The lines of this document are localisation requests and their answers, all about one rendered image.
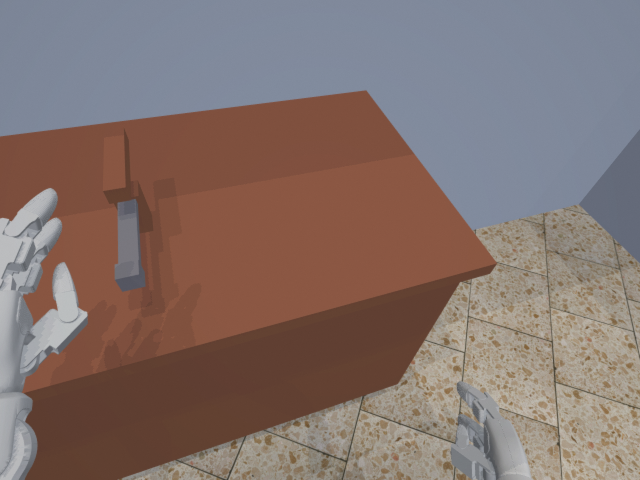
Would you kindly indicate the tap lever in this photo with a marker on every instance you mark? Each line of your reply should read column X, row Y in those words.
column 129, row 273

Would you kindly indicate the robot left hand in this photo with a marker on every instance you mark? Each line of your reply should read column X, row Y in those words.
column 24, row 244

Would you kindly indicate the robot right hand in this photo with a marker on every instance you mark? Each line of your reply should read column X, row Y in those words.
column 497, row 450

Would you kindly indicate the robot left forearm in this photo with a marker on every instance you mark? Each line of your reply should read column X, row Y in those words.
column 18, row 442

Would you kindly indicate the counter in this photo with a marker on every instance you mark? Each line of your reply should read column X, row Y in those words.
column 296, row 256

